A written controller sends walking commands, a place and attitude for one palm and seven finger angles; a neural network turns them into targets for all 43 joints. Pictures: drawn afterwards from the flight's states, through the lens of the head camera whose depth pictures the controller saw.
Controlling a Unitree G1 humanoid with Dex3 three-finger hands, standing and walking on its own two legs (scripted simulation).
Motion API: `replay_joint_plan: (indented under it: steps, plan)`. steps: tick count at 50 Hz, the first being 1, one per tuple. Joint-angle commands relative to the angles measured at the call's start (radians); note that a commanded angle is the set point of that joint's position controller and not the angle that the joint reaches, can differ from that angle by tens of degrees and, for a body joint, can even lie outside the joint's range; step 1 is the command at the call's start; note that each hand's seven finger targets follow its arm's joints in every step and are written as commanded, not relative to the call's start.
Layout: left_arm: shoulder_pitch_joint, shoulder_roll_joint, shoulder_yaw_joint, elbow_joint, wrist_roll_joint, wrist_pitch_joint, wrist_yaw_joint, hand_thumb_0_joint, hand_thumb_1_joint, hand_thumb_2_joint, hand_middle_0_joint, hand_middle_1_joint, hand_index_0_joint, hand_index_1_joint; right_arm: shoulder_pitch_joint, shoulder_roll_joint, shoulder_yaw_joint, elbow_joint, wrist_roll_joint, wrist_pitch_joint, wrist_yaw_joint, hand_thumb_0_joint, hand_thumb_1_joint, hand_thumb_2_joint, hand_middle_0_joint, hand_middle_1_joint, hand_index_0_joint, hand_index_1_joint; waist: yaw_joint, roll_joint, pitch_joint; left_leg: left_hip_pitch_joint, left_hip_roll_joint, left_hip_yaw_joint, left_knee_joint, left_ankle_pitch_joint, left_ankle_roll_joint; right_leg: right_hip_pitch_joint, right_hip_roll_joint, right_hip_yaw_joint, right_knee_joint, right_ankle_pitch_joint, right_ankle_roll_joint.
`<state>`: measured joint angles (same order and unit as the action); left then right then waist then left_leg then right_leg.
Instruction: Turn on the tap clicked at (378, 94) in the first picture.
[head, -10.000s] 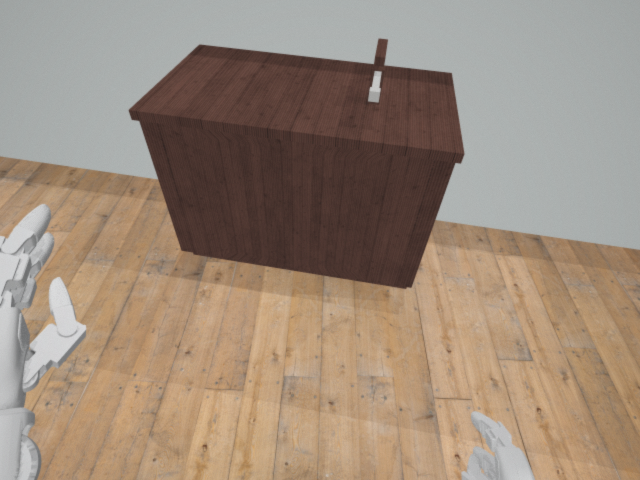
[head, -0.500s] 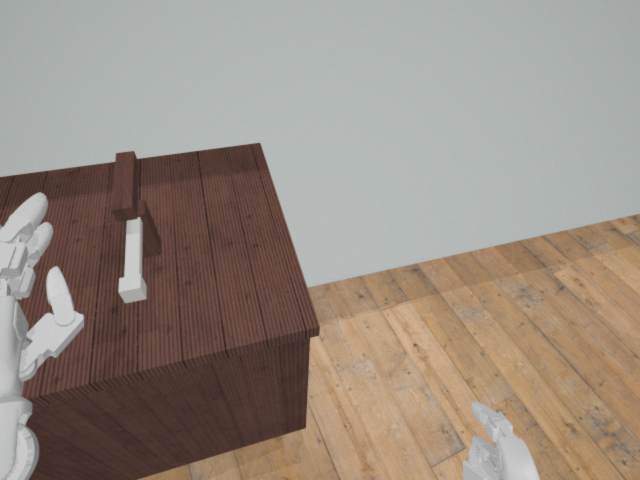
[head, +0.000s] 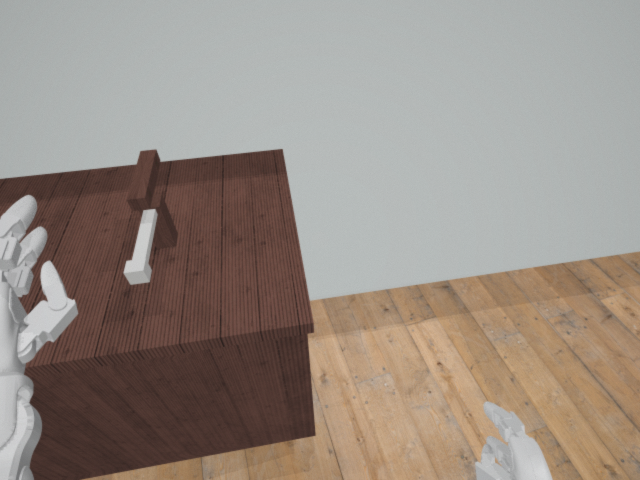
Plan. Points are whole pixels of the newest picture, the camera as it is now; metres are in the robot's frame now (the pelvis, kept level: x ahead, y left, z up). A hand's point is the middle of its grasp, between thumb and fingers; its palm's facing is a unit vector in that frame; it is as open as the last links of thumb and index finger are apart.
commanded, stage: turn the palm inward beside the body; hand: left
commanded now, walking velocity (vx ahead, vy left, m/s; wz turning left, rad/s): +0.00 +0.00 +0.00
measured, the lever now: (138, 271) +0.37 +0.33 +0.03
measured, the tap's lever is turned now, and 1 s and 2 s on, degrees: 0 0 0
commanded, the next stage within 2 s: reach beside the lever's end, fingers flat in 1.70 s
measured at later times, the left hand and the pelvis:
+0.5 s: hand (104, 325) +0.22 +0.25 +0.14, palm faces +0.44 -0.86 -0.25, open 7.4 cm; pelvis +0.02 +0.00 +0.00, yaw -1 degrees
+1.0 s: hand (91, 352) +0.19 +0.26 +0.13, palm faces +0.46 -0.87 -0.17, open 7.4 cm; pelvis +0.01 +0.02 +0.00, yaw +0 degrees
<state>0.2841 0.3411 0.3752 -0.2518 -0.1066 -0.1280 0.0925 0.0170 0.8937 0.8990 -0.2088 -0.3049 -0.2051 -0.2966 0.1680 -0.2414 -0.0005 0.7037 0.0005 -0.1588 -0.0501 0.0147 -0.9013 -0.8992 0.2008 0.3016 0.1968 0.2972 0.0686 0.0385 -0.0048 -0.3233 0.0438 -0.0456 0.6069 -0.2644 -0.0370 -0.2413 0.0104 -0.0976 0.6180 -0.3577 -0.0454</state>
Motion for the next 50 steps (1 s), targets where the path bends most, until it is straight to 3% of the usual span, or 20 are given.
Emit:
replay_joint_plan:
  steps: [1,3,5,6,9,10,11,16,19,25,26,29,32,35,36,40,42,45,48,50]
  plan:
    - [-0.150,0.209,0.066,-0.201,-0.029,0.000,-0.038,0.000,0.900,0.900,-0.200,-0.300,-0.200,-0.300,-0.133,-0.104,-0.032,-0.171,0.016,-0.072,-0.034,0.000,-0.900,-0.900,0.200,0.300,0.200,0.300,-0.028,-0.049,-0.060,0.068,-0.057,0.055,-0.049,0.023,0.061,-0.073,-0.046,0.140,-0.229,0.002,0.064]
    - [-0.110,0.228,0.108,-0.213,-0.044,-0.004,-0.040,0.000,0.900,0.900,-0.200,-0.300,-0.200,-0.300,-0.127,-0.105,-0.037,-0.170,0.015,-0.077,-0.036,0.000,-0.900,-0.900,0.200,0.300,0.200,0.300,-0.014,-0.077,-0.088,0.063,-0.052,0.046,-0.041,0.075,0.060,-0.038,-0.057,0.149,-0.209,0.117,0.075]
    - [-0.039,0.254,0.157,-0.247,-0.052,-0.014,-0.032,0.000,0.900,0.900,-0.200,-0.300,-0.200,-0.300,-0.110,-0.102,-0.040,-0.171,0.013,-0.080,-0.031,0.000,-0.900,-0.900,0.200,0.300,0.200,0.300,0.006,-0.040,-0.148,0.082,-0.055,0.052,-0.036,0.152,0.059,0.003,-0.051,0.128,-0.162,0.282,0.079]
    - [-0.017,0.216,0.141,-0.261,-0.062,-0.024,-0.030,0.000,0.900,0.900,-0.200,-0.300,-0.200,-0.300,-0.103,-0.097,-0.038,-0.179,0.012,-0.083,-0.026,0.000,-0.900,-0.900,0.200,0.300,0.200,0.300,0.001,-0.059,-0.164,0.079,-0.058,0.053,-0.032,0.187,0.059,0.017,-0.053,0.117,-0.136,0.371,0.084]
    - [0.081,0.191,0.156,-0.267,-0.082,-0.040,-0.029,0.000,0.900,0.900,-0.200,-0.300,-0.200,-0.300,-0.076,-0.100,-0.046,-0.179,0.017,-0.086,-0.015,0.000,-0.900,-0.900,0.200,0.300,0.200,0.300,0.006,-0.073,-0.177,0.069,-0.059,0.063,-0.014,0.246,0.058,0.031,-0.052,0.101,-0.098,0.533,0.096]
    - [0.094,0.210,0.176,-0.259,-0.083,-0.036,-0.026,0.000,0.900,0.900,-0.200,-0.300,-0.200,-0.300,-0.067,-0.100,-0.048,-0.175,0.019,-0.085,-0.015,0.000,-0.900,-0.900,0.200,0.300,0.200,0.300,0.008,-0.072,-0.169,0.065,-0.060,0.068,-0.011,0.240,0.058,0.027,-0.049,0.102,-0.101,0.524,0.097]
    - [0.072,0.176,0.142,-0.283,-0.084,-0.039,-0.025,0.000,0.900,0.900,-0.200,-0.300,-0.200,-0.300,-0.069,-0.098,-0.049,-0.181,0.021,-0.087,-0.014,0.000,-0.900,-0.900,0.200,0.300,0.200,0.300,-0.001,-0.055,-0.172,0.067,-0.061,0.070,-0.011,0.244,0.058,0.020,-0.050,0.096,-0.093,0.518,0.094]
    - [0.057,0.137,0.081,-0.314,-0.073,-0.040,-0.015,0.000,0.900,0.900,-0.200,-0.300,-0.200,-0.300,-0.060,-0.101,-0.050,-0.181,0.024,-0.106,-0.021,0.000,-0.900,-0.900,0.200,0.300,0.200,0.300,-0.018,-0.031,-0.128,0.066,-0.061,0.067,-0.003,0.210,0.063,-0.045,-0.040,0.091,-0.101,0.409,0.081]
    - [0.072,0.132,0.072,-0.314,-0.066,-0.045,-0.003,0.000,0.900,0.900,-0.200,-0.300,-0.200,-0.300,-0.055,-0.104,-0.049,-0.179,0.018,-0.116,-0.023,0.000,-0.900,-0.900,0.200,0.300,0.200,0.300,-0.014,-0.052,-0.133,0.054,-0.062,0.058,-0.001,0.190,0.064,-0.055,-0.037,0.089,-0.099,0.362,0.076]
    - [0.091,0.123,0.048,-0.363,-0.044,-0.045,0.032,0.000,0.900,0.900,-0.200,-0.300,-0.200,-0.300,-0.067,-0.097,-0.042,-0.180,0.014,-0.132,-0.023,0.000,-0.900,-0.900,0.200,0.300,0.200,0.300,-0.001,0.008,-0.138,0.068,-0.060,0.056,-0.012,0.181,0.062,-0.063,-0.021,0.065,-0.092,0.270,0.053]
    - [0.096,0.090,0.020,-0.366,-0.048,-0.039,0.036,0.000,0.900,0.900,-0.200,-0.300,-0.200,-0.300,-0.075,-0.094,-0.037,-0.189,0.014,-0.132,-0.022,0.000,-0.900,-0.900,0.200,0.300,0.200,0.300,-0.006,-0.013,-0.138,0.064,-0.060,0.052,-0.015,0.172,0.062,-0.064,-0.021,0.059,-0.089,0.260,0.053]
    - [0.123,0.078,0.022,-0.347,-0.057,-0.006,0.047,0.000,0.900,0.900,-0.200,-0.300,-0.200,-0.300,-0.080,-0.099,-0.035,-0.192,0.014,-0.128,-0.024,0.000,-0.900,-0.900,0.200,0.300,0.200,0.300,-0.001,-0.045,-0.125,0.052,-0.056,0.047,-0.020,0.155,0.061,-0.068,-0.016,0.053,-0.094,0.233,0.052]
    - [0.112,0.056,-0.001,-0.358,-0.060,0.023,0.053,0.000,0.900,0.900,-0.200,-0.300,-0.200,-0.300,-0.094,-0.093,-0.026,-0.198,0.016,-0.126,-0.026,0.000,-0.900,-0.900,0.200,0.300,0.200,0.300,-0.003,-0.019,-0.090,0.055,-0.055,0.043,-0.035,0.122,0.060,-0.083,-0.014,0.049,-0.107,0.184,0.048]
    - [0.127,0.063,-0.005,-0.394,-0.048,0.032,0.063,0.000,0.900,0.900,-0.200,-0.300,-0.200,-0.300,-0.092,-0.094,-0.023,-0.199,0.010,-0.124,-0.024,0.000,-0.900,-0.900,0.200,0.300,0.200,0.300,0.000,0.000,-0.114,0.071,-0.052,0.037,-0.039,0.143,0.058,-0.076,-0.008,0.041,-0.099,0.196,0.043]
    - [0.115,0.035,-0.038,-0.407,-0.047,0.033,0.065,0.000,0.900,0.900,-0.200,-0.300,-0.200,-0.300,-0.099,-0.091,-0.020,-0.206,0.011,-0.125,-0.023,0.000,-0.900,-0.900,0.200,0.300,0.200,0.300,-0.005,0.013,-0.108,0.070,-0.051,0.035,-0.041,0.131,0.057,-0.081,-0.011,0.039,-0.096,0.181,0.042]
    - [0.140,0.047,-0.027,-0.415,-0.041,0.030,0.078,0.000,0.900,0.900,-0.200,-0.300,-0.200,-0.300,-0.092,-0.096,-0.019,-0.201,0.004,-0.126,-0.021,0.000,-0.900,-0.900,0.200,0.300,0.200,0.300,-0.002,-0.005,-0.103,0.069,-0.047,0.021,-0.048,0.126,0.054,-0.084,-0.004,0.031,-0.092,0.166,0.038]
    - [0.149,0.017,-0.052,-0.411,-0.047,0.029,0.080,0.000,0.900,0.900,-0.200,-0.300,-0.200,-0.300,-0.099,-0.092,-0.017,-0.205,0.006,-0.125,-0.021,0.000,-0.900,-0.900,0.200,0.300,0.200,0.300,-0.009,-0.018,-0.105,0.067,-0.045,0.020,-0.046,0.110,0.053,-0.091,-0.006,0.029,-0.092,0.150,0.040]
    - [0.155,0.025,-0.052,-0.420,-0.043,0.039,0.086,0.000,0.900,0.900,-0.200,-0.300,-0.200,-0.300,-0.102,-0.093,-0.015,-0.204,0.008,-0.122,-0.022,0.000,-0.900,-0.900,0.200,0.300,0.200,0.300,-0.004,0.025,-0.081,0.058,-0.045,0.015,-0.058,0.072,0.050,-0.099,-0.005,0.030,-0.099,0.110,0.035]
    - [0.160,-0.007,-0.082,-0.428,-0.050,0.042,0.089,0.000,0.900,0.900,-0.200,-0.300,-0.200,-0.300,-0.115,-0.091,-0.010,-0.212,0.008,-0.126,-0.023,0.000,-0.900,-0.900,0.200,0.300,0.200,0.300,-0.008,0.015,-0.073,0.053,-0.046,0.008,-0.063,0.039,0.050,-0.101,-0.007,0.029,-0.099,0.085,0.034]
    - [0.175,0.016,-0.059,-0.439,-0.053,0.045,0.093,0.000,0.900,0.900,-0.200,-0.300,-0.200,-0.300,-0.110,-0.093,-0.011,-0.210,0.005,-0.127,-0.025,0.000,-0.900,-0.900,0.200,0.300,0.200,0.300,-0.003,-0.006,-0.085,0.052,-0.047,0.005,-0.065,0.035,0.052,-0.096,-0.004,0.026,-0.103,0.083,0.036]
